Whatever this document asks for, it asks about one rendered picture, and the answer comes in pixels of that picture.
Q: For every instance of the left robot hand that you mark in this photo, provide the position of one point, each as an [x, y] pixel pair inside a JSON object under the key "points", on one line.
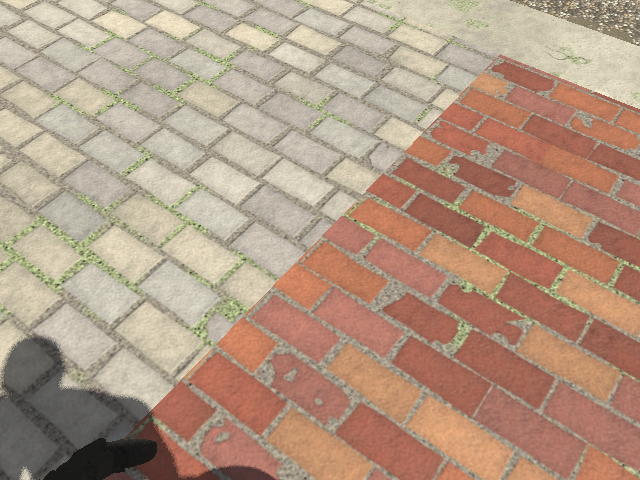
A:
{"points": [[100, 459]]}

